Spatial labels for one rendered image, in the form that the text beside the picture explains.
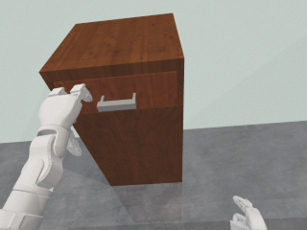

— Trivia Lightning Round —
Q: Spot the right robot hand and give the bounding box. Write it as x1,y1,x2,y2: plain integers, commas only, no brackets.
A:
230,195,268,230

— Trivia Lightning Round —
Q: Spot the handle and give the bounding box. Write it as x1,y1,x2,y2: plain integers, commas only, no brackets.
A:
97,93,137,112

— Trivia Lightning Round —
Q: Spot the cabinet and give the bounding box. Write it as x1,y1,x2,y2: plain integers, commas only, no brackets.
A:
38,12,185,187

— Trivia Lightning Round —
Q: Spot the drawer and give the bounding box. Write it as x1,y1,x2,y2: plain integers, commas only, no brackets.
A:
53,71,177,114

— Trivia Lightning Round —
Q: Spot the left robot hand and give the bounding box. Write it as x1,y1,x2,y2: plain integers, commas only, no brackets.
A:
38,83,93,156

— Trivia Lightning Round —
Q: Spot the robot left forearm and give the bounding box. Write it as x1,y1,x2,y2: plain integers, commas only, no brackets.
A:
0,125,70,230

